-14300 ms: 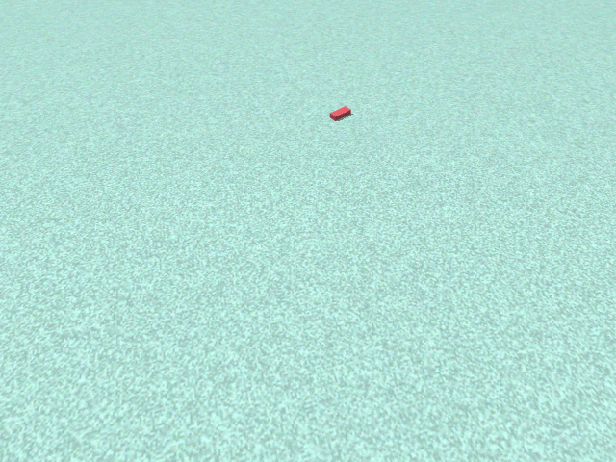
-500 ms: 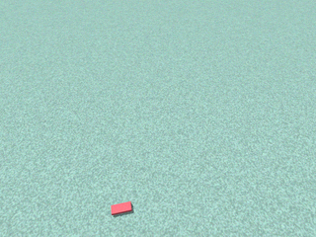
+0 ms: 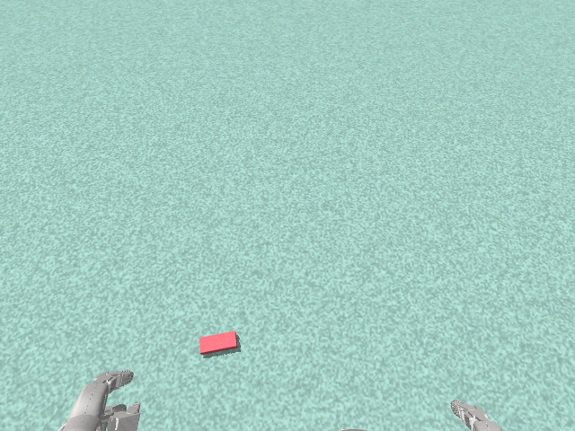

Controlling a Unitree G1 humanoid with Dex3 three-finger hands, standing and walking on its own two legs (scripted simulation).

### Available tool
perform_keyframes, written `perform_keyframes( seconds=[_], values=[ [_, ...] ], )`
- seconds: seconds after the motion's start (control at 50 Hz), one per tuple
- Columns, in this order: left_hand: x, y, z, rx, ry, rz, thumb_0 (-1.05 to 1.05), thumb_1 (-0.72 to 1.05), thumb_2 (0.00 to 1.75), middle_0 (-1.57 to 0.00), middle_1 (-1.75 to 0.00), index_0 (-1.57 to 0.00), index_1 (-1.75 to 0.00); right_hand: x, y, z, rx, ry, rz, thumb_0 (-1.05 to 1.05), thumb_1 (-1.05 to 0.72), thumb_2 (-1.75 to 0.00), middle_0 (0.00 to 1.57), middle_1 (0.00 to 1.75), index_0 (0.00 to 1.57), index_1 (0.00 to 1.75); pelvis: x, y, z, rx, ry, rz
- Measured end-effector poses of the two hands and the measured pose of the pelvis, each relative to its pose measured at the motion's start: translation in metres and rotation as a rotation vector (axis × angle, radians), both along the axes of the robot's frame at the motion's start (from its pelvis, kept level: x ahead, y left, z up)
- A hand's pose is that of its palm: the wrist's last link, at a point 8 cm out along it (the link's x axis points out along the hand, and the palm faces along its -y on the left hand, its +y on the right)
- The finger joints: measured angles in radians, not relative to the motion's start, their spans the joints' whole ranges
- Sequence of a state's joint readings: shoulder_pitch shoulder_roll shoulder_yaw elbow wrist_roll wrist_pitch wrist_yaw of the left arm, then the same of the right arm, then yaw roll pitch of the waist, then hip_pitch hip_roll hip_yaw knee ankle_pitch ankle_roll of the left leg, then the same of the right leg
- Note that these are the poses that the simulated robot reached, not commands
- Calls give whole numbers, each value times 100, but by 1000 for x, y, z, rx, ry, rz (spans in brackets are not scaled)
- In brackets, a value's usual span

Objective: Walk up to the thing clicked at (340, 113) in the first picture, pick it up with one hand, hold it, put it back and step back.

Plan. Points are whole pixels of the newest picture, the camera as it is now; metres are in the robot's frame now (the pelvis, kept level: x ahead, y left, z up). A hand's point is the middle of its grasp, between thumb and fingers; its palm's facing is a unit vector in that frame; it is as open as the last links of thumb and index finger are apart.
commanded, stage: rise first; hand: left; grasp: from above
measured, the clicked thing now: (218, 342) +0.42 +0.23 -0.75
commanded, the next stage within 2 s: none
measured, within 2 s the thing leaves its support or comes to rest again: neither
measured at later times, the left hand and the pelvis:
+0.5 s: hand out of the picture +0.13 +0.27 -0.22, palm faces -0.19 -0.85 -0.49, open 13.2 cm; pelvis +0.00 +0.01 -0.08, yaw +0 degrees
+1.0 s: hand (162, 392) +0.23 +0.29 -0.43, palm faces -0.44 -0.38 -0.81, open 13.8 cm; pelvis -0.07 +0.01 -0.28, yaw +0 degrees
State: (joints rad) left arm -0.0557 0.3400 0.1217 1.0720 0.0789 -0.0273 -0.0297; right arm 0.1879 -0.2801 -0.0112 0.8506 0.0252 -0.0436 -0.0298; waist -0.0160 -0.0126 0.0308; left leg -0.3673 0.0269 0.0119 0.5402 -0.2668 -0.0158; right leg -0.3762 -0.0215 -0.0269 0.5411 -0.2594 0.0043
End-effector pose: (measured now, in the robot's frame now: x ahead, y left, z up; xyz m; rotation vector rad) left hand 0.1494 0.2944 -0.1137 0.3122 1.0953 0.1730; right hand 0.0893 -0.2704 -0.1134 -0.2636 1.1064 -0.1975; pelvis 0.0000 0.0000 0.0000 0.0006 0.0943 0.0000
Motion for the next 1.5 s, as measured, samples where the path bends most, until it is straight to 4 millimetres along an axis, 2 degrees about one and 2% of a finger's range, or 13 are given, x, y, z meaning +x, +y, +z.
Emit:
perform_keyframes(
  seconds=[0.1,0.22,0.32,0.58,0.68,0.78,0.86,0.94,1.04,1.14,1.22,1.32,1.5],
  values=[
    [11,5,-6,43,2,-66,1,30,82,-26,-71,-27,-71,1,13,-8,27,-34,-19,1,-90,-90,21,30,20,30,1,3,-11,-2,44,-4],
    [-1,10,-22,91,58,-85,0,-8,81,-27,-83,-27,-83,15,21,-19,40,-96,-4,1,-90,-89,21,30,20,30,2,9,-27,-8,93,-4],
    [-10,11,-45,115,53,-108,0,-27,83,-26,-87,-25,-88,34,23,-33,21,-158,38,1,-89,-89,21,30,20,30,0,11,-50,-12,152,-1],
    [-15,13,-79,215,45,-218,0,-40,87,-23,-92,-22,-94,75,37,-69,23,-272,110,1,-89,-89,21,30,20,30,-6,12,-96,-28,257,11],
    [-1,23,-119,287,58,-319,0,-41,87,-22,-93,-22,-94,82,35,-99,10,-304,156,1,-89,-89,21,30,20,30,-15,11,-130,-28,331,13],
    [29,20,-165,373,-19,-493,0,-40,86,-22,-93,-22,-93,80,25,-150,-7,-289,176,1,-90,-90,21,30,20,30,-27,11,-178,-29,410,13],
    [52,14,-203,459,-86,-594,0,-42,87,-22,-94,-21,-94,68,17,-199,-6,-242,168,1,-91,-90,21,30,20,30,-39,10,-219,-28,460,8],
    [72,11,-236,560,-127,-660,0,-46,92,-18,-97,-17,-97,47,13,-250,8,-171,151,1,-91,-90,21,30,20,30,-54,9,-255,-27,487,7],
    [97,11,-272,654,-144,-738,0,-49,96,-14,-99,-14,-100,8,10,-307,28,-66,134,1,-91,-90,21,30,20,30,-74,5,-296,-27,506,3],
    [121,7,-302,704,-173,-824,0,-49,97,-16,-97,-15,-98,-37,7,-348,30,30,100,1,-91,-90,21,30,20,30,-88,4,-331,-32,496,-3],
    [136,1,-321,730,-200,-896,0,-48,97,-17,-95,-16,-97,-70,5,-365,15,99,69,1,-91,-90,21,30,20,30,-95,4,-352,-39,485,-9],
    [152,-2,-343,766,-232,-974,0,-47,98,-17,-93,-16,-95,-99,1,-374,-20,171,35,1,-91,-90,21,30,20,30,-98,8,-370,-55,480,-14],
    [175,-6,-376,819,-255,-1074,0,-45,97,-18,-88,-16,-90,-118,2,-379,-61,247,28,1,-90,-90,21,30,20,30,-94,17,-389,-81,500,-18]
  ],
)
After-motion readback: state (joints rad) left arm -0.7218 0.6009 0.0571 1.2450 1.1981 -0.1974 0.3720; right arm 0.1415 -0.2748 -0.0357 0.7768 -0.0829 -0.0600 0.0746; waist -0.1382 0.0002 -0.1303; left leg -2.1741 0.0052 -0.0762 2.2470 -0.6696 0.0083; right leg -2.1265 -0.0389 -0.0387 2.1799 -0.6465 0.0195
